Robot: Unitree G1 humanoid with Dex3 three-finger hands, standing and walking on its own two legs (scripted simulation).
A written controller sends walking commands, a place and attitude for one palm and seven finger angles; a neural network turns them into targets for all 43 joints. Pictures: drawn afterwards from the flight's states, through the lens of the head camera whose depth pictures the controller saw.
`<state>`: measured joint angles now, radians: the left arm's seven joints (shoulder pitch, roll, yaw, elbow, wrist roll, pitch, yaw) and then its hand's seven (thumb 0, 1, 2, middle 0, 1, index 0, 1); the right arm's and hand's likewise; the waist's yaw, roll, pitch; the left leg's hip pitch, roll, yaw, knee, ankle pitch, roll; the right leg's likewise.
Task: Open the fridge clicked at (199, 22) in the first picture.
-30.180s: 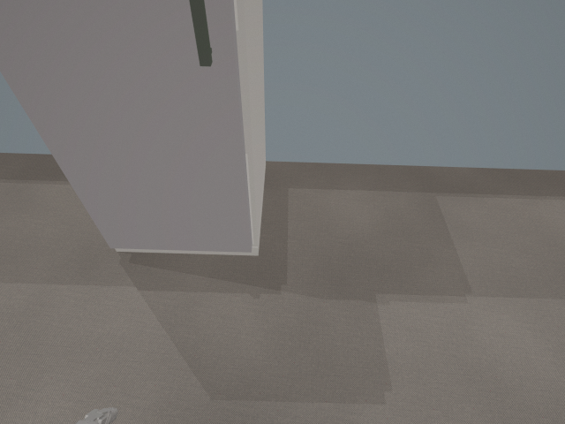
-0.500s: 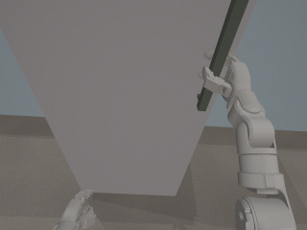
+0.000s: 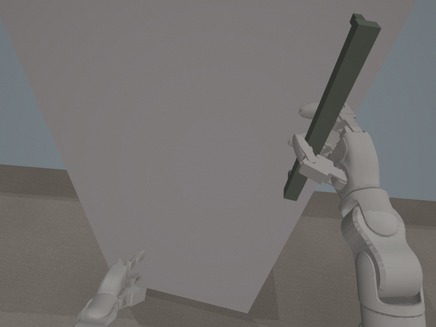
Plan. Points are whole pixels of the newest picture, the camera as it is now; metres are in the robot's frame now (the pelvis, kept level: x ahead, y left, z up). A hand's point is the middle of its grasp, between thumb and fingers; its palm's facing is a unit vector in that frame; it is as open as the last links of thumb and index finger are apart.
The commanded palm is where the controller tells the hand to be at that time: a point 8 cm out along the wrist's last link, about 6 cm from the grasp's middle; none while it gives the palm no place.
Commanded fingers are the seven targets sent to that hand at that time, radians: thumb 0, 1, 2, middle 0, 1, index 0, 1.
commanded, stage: walk backward, drawing the door open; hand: right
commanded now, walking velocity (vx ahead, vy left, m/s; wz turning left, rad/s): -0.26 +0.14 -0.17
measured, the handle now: (317, 123) +0.35 -0.11 +0.26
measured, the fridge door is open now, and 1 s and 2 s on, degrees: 10 33 64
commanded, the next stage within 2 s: none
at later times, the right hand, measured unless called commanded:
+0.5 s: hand (292, 225) +0.20 -0.06 +0.22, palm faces +0.03 +0.96 -0.27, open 8.0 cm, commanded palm +0.17 -0.11 +0.24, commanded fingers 0.00 -0.90 -0.90 0.45 1.40 0.45 1.40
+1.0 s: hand (244, 291) +0.12 +0.00 +0.22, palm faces +0.28 +0.92 -0.26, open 8.2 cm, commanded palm +0.07 -0.03 +0.22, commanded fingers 0.00 -0.90 -0.90 0.45 1.40 0.45 1.40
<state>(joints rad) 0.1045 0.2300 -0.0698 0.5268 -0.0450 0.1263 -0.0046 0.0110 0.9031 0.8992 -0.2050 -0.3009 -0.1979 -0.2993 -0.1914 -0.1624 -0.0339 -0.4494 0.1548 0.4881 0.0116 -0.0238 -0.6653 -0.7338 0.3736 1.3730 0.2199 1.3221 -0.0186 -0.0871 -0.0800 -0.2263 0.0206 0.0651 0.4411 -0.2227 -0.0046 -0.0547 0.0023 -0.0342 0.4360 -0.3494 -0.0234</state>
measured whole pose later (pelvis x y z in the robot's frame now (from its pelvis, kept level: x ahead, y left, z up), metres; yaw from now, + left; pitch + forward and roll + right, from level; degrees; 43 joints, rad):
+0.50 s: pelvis -0.11 +0.04 -0.01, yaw -4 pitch +0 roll -2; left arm 0.15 0.16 -0.04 0.56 0.01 0.04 0.05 0.01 0.90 0.90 -0.20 -0.30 -0.20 -0.30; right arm -0.14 -0.24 0.03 -0.47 -0.02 0.05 -0.08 -0.14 -0.63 -0.68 0.47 1.38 0.08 1.06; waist 0.06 -0.03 0.08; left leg -0.46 0.03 0.06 0.66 -0.23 0.01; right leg -0.27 0.02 0.02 0.53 -0.26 0.00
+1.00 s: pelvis -0.16 +0.21 -0.01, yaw -26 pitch -1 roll +0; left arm 0.07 0.14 0.01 0.61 0.01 -0.11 0.03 0.01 0.90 0.90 -0.20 -0.30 -0.20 -0.30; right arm -0.35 -0.24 0.04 -0.39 -0.02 -0.02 0.02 -0.17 -0.59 -0.74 0.53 1.37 0.07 1.05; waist 0.05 0.00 0.23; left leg -0.56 -0.03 -0.01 1.10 -0.42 -0.02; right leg -0.30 -0.04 0.07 0.54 -0.22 0.04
